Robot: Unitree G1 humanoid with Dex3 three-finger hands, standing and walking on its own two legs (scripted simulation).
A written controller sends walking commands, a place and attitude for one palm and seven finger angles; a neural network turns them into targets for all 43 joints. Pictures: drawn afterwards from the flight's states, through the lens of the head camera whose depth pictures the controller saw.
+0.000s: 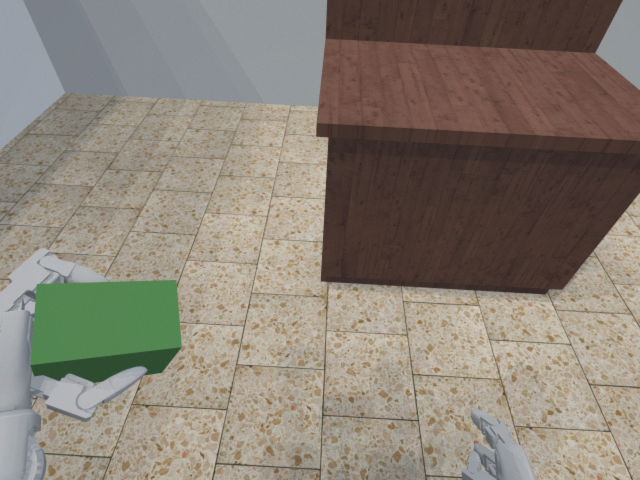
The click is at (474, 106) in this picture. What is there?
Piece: table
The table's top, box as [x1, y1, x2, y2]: [316, 39, 639, 154]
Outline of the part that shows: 325,40 317,114 316,136 639,154 639,90 595,53 340,39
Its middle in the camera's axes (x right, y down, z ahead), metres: +0.49 -0.47 +1.20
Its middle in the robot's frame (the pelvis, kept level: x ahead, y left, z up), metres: +1.23 -0.42 -0.04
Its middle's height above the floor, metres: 0.73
